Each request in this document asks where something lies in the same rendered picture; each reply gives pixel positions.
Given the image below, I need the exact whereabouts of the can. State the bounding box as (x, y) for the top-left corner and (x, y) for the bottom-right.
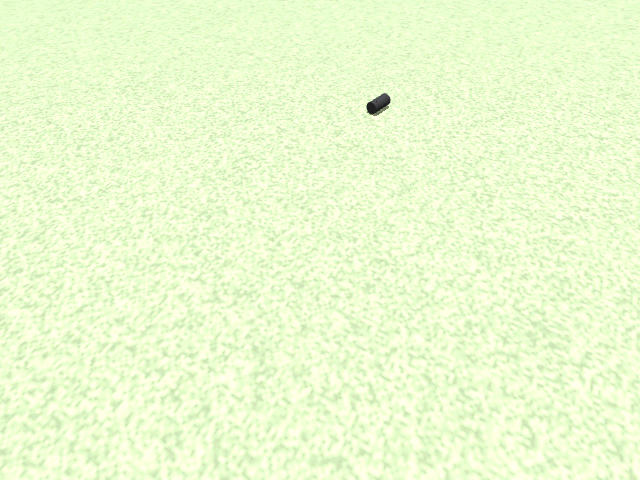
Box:
(367, 93), (390, 114)

